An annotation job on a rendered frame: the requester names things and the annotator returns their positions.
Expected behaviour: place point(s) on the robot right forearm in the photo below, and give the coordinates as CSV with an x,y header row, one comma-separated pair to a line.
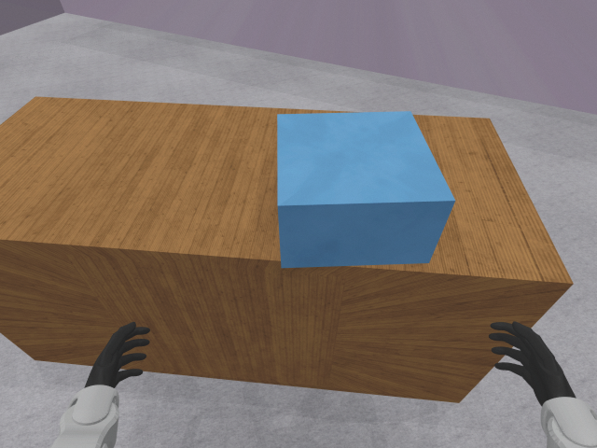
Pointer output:
x,y
569,423

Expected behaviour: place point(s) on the left robot hand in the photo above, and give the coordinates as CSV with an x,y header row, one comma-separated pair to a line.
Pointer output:
x,y
105,370

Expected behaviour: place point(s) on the robot left forearm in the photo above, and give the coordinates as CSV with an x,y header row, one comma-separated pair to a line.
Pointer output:
x,y
91,419

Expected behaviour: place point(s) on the carton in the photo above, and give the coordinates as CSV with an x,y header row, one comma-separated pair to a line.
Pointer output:
x,y
357,189

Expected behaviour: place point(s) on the pedestal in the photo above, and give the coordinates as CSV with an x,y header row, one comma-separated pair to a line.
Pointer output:
x,y
166,215

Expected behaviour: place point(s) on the right robot hand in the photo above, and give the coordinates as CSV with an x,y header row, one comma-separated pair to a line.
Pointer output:
x,y
540,369

